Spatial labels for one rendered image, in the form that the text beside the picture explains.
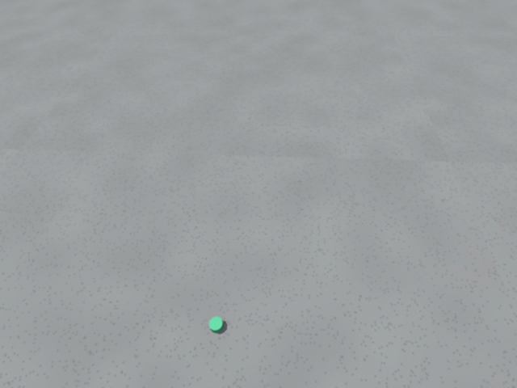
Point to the tin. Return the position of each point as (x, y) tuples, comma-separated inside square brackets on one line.
[(216, 324)]

